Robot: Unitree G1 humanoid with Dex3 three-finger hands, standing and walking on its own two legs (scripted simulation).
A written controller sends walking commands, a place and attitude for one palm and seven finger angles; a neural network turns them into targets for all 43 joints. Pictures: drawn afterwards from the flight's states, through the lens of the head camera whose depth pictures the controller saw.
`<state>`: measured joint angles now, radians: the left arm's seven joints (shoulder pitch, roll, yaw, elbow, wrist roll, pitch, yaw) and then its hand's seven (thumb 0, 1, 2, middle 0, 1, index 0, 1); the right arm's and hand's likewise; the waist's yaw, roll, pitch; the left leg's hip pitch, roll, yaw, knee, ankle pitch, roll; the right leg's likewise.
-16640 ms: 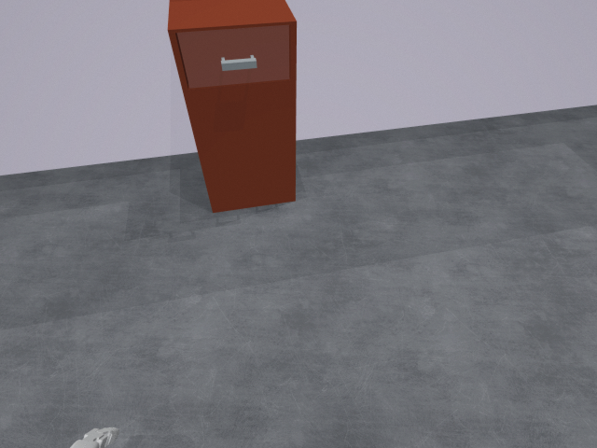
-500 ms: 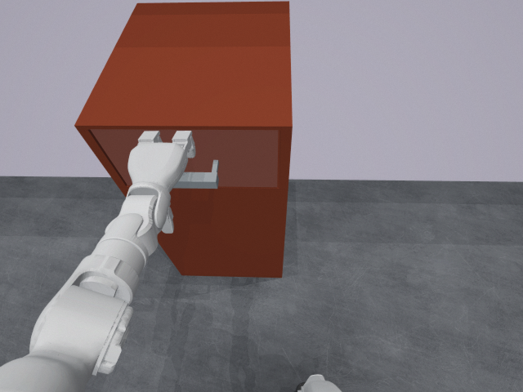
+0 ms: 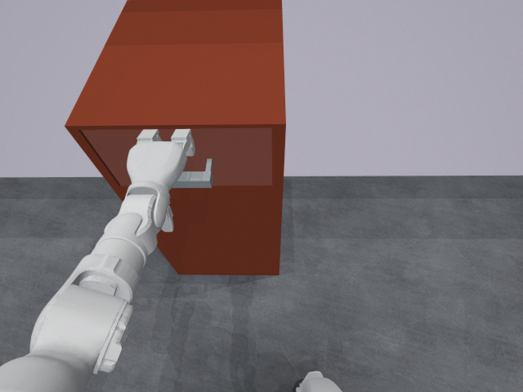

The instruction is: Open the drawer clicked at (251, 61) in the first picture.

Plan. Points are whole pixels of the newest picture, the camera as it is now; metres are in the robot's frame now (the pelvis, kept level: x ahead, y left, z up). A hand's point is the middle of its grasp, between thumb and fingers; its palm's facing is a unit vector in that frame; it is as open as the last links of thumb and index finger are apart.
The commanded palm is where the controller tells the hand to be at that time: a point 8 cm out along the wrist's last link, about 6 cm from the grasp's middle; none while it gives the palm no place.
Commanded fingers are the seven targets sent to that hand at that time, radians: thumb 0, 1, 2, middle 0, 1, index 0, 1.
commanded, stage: lower the fingers behind the handle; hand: left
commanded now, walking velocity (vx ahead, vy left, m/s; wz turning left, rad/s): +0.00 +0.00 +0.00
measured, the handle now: (184, 171) +0.52 +0.14 -0.03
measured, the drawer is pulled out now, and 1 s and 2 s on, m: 0.00 0.00 0.00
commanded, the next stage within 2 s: close the thumb around the handle in 1.56 s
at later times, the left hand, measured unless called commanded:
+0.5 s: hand (170, 194) +0.45 +0.16 -0.01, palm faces -0.01 +0.01 -1.00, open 13.8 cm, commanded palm +0.43 +0.16 +0.04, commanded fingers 0.00 -0.50 0.30 -0.30 -1.20 -0.30 -1.20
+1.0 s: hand (179, 198) +0.46 +0.15 -0.04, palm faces -0.01 +0.01 -1.00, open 13.8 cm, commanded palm +0.43 +0.16 +0.00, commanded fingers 0.00 -0.50 0.30 -0.30 -1.20 -0.30 -1.20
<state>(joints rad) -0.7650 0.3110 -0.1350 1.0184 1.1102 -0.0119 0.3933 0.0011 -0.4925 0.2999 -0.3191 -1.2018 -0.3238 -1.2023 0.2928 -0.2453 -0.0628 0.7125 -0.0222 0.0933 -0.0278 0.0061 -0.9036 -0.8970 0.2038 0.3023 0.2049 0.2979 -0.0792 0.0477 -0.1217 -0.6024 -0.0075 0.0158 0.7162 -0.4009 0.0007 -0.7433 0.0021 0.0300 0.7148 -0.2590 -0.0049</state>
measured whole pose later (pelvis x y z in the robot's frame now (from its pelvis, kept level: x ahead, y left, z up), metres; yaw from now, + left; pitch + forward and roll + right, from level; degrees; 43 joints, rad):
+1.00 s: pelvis -0.02 +0.00 -0.03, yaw +0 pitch +22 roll +2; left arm -0.81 0.31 -0.11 1.10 1.14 0.02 0.50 0.00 -0.49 0.30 -0.30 -1.21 -0.32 -1.20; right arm 0.29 -0.25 -0.06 0.73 -0.05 0.07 -0.01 0.01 -0.90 -0.90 0.20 0.30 0.20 0.30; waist -0.11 0.05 -0.17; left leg -0.86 -0.01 0.02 0.95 -0.47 0.00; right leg -1.00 0.00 0.03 0.93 -0.32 -0.01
